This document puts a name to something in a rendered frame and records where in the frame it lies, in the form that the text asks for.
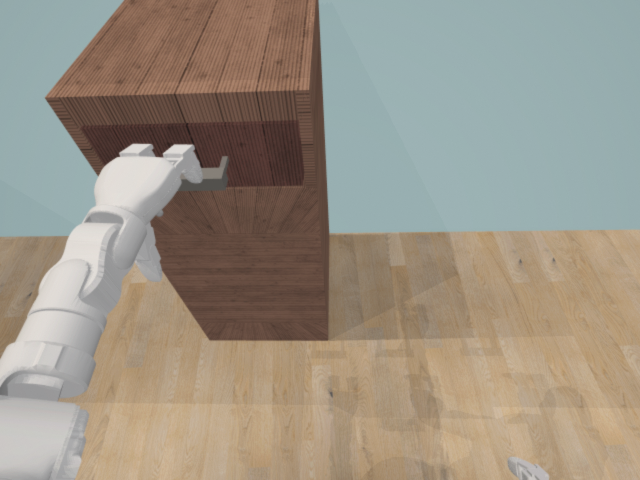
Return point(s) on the drawer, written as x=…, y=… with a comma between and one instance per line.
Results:
x=261, y=153

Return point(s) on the cabinet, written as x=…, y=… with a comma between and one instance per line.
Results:
x=250, y=263

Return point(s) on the left robot forearm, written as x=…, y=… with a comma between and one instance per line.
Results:
x=52, y=356

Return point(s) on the robot left hand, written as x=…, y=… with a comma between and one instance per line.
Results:
x=144, y=184

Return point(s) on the robot left upper arm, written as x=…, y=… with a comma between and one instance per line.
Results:
x=40, y=439

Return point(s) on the robot right hand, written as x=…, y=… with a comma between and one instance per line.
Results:
x=525, y=470

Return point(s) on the handle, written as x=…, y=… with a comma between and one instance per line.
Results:
x=214, y=179

